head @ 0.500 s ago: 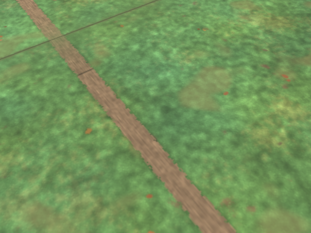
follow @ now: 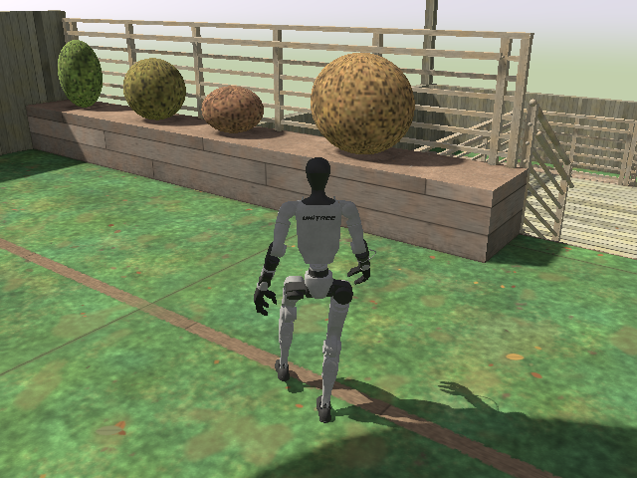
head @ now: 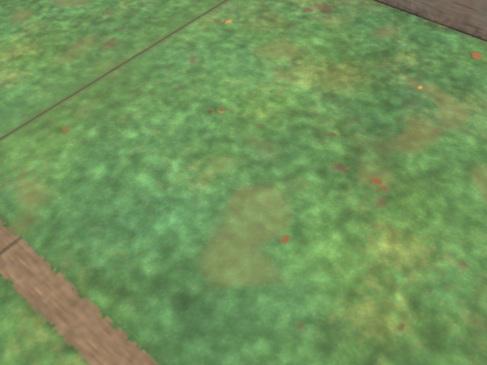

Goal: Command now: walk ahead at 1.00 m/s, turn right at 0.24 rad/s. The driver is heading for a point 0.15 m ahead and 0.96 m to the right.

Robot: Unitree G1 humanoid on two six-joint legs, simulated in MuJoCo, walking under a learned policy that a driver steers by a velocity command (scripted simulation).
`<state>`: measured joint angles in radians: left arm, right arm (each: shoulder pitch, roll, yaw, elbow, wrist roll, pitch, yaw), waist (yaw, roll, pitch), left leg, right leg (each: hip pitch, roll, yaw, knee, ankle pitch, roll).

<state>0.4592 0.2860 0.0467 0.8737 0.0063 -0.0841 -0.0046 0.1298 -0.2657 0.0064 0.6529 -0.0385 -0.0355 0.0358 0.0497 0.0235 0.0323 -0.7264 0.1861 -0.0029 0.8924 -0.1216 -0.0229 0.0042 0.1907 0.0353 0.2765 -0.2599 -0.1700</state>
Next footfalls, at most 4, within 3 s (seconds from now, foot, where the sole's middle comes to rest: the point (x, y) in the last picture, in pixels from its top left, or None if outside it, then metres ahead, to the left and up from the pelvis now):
0.16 left None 0.39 0.15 -0.77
0.64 right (290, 256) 0.82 -0.07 -0.77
1.04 left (310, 149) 1.28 -0.15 -0.77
1.48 right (430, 138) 1.36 -0.61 -0.77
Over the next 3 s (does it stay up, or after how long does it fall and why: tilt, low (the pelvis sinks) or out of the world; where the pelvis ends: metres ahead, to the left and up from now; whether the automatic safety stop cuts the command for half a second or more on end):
stays up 1.08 -1.73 0.00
